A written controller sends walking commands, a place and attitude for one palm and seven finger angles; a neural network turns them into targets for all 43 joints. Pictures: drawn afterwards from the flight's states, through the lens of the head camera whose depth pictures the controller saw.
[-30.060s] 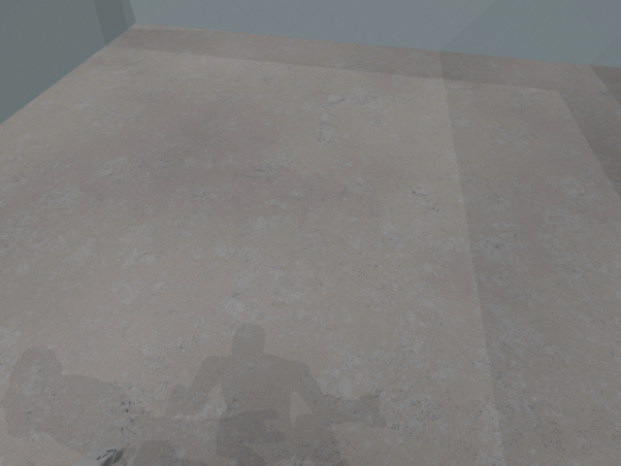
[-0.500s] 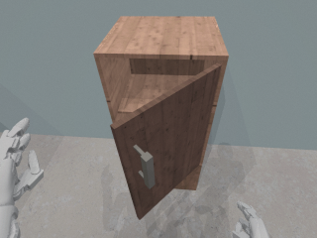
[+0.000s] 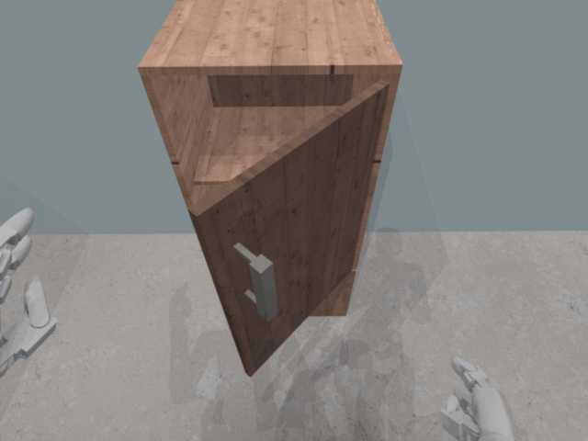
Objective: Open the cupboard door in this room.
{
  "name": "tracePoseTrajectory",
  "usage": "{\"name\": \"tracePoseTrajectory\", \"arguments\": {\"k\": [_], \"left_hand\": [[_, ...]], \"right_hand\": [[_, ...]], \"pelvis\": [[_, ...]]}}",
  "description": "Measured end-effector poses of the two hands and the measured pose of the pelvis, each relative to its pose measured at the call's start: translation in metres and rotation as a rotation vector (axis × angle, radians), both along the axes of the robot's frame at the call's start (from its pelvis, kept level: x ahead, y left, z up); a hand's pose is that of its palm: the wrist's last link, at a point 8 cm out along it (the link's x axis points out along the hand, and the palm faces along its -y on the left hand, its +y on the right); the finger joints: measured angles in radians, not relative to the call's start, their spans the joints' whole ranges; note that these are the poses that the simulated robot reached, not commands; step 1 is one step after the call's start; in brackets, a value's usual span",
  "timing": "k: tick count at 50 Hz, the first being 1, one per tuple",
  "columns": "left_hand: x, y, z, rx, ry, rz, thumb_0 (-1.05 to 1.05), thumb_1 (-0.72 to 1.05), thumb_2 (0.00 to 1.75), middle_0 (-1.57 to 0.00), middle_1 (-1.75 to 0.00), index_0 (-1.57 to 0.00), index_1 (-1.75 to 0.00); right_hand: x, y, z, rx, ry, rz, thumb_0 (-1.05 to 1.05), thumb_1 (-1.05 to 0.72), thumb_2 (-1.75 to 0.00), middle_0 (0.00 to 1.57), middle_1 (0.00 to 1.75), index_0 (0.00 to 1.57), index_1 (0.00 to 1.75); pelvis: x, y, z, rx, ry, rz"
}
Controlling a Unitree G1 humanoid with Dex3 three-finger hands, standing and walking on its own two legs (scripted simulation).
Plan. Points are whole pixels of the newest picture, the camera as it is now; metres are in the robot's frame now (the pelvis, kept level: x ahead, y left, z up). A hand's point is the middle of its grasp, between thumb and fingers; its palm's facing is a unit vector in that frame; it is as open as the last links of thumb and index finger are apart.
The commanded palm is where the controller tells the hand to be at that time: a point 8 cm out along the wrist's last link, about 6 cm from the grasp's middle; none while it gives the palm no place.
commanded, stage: step back with the hand held close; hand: left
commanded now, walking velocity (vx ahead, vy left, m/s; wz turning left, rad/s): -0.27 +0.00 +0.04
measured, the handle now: (255, 282) +0.34 +0.09 +0.00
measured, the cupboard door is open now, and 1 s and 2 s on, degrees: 47 47 47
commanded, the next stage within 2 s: stop stepping back and stand still in 1.00 s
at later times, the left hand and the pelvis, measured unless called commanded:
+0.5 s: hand out of the picture +0.12 +0.28 +0.16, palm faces +0.48 -0.74 -0.47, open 7.4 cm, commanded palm +0.05 +0.31 +0.17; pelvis -0.07 +0.01 -0.02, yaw +3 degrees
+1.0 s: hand out of the picture +0.07 +0.24 +0.15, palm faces +0.34 -0.82 -0.46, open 7.4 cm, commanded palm +0.01 +0.29 +0.17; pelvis -0.14 +0.00 -0.01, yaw -3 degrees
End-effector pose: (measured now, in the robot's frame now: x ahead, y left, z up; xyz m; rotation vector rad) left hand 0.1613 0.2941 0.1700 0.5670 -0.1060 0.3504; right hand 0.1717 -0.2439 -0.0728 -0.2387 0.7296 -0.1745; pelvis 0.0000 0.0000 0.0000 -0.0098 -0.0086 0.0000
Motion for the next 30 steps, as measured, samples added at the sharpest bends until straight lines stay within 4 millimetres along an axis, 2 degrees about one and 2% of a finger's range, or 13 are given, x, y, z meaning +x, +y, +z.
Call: {"name": "tracePoseTrajectory", "arguments": {"k": [9,18,25,30], "left_hand": [[-0.032,0.012,0.004,0.034,-0.079,-0.008,0.02,0.89,0.89,-0.22,-0.30,-0.21,-0.31],[-0.067,0.018,0.000,0.052,-0.150,0.023,0.02,0.89,0.89,-0.22,-0.30,-0.21,-0.31],[-0.089,0.018,0.003,0.064,-0.208,0.038,0.02,0.89,0.89,-0.22,-0.30,-0.21,-0.31],[-0.098,0.018,0.002,0.042,-0.228,0.011,0.02,0.89,0.90,-0.21,-0.30,-0.21,-0.31]], "right_hand": [[-0.037,0.012,0.000,-0.013,-0.002,0.004,0.01,-0.90,-0.90,0.20,0.30,0.20,0.30],[-0.067,0.026,-0.011,-0.008,-0.008,0.049,0.01,-0.90,-0.90,0.21,0.30,0.20,0.30],[-0.083,0.027,-0.019,-0.011,0.002,0.076,0.01,-0.90,-0.90,0.21,0.30,0.20,0.30],[-0.095,0.025,-0.019,-0.030,0.018,0.070,0.01,-0.90,-0.90,0.21,0.30,0.20,0.30]], "pelvis": [[-0.031,0.009,-0.007,0.000,-0.007,0.003],[-0.059,0.011,-0.018,-0.010,-0.017,0.023],[-0.075,0.009,-0.023,-0.012,-0.022,0.047],[-0.088,0.014,-0.025,-0.013,-0.014,0.046]]}}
